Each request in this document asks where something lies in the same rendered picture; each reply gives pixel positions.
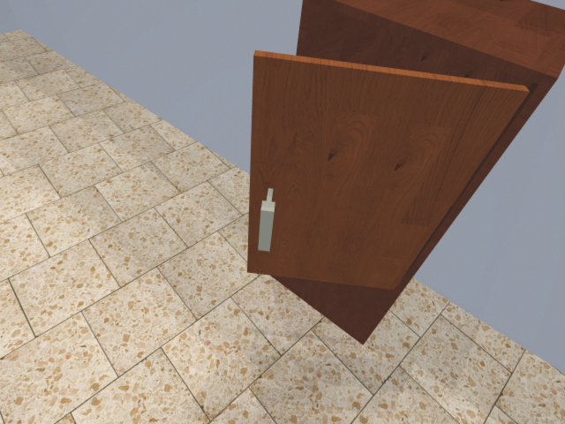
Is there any cupboard door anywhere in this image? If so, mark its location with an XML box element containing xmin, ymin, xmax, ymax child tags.
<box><xmin>247</xmin><ymin>50</ymin><xmax>530</xmax><ymax>290</ymax></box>

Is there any handle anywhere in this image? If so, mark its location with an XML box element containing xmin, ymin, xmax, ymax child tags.
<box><xmin>258</xmin><ymin>188</ymin><xmax>275</xmax><ymax>251</ymax></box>

